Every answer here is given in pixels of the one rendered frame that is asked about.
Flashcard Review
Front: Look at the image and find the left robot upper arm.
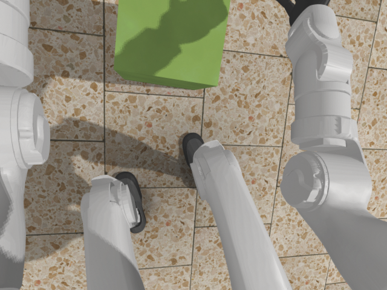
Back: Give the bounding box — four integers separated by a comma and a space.
0, 86, 50, 290

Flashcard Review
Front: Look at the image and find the left robot forearm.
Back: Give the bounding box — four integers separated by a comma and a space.
0, 0, 34, 88

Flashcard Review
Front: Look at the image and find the right robot hand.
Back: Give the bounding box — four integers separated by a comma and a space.
276, 0, 330, 26

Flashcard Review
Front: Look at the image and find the robot right shin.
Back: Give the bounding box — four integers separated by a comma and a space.
193, 140, 242, 173

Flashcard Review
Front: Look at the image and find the right robot upper arm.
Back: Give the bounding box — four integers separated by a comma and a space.
280, 151, 387, 290

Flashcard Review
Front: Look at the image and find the right robot forearm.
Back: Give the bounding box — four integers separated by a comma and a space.
285, 4, 368, 169

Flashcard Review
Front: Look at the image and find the robot left thigh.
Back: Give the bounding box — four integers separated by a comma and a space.
82, 182, 145, 290

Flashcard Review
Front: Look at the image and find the carton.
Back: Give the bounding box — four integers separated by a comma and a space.
114, 0, 230, 90

